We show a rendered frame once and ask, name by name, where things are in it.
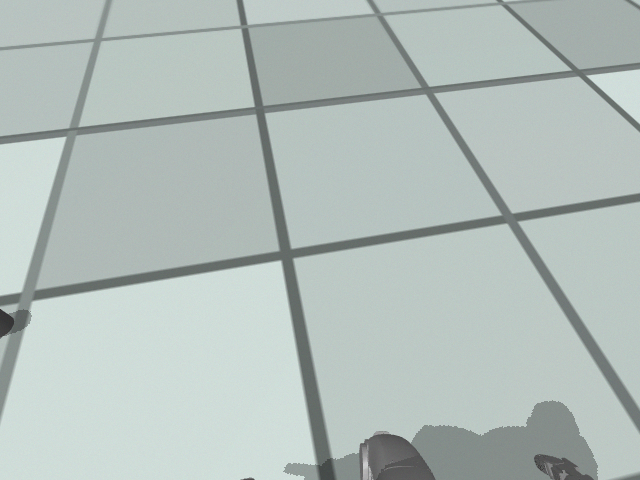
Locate right robot hand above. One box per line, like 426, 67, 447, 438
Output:
534, 454, 594, 480

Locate mug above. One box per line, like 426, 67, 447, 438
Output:
0, 309, 14, 337

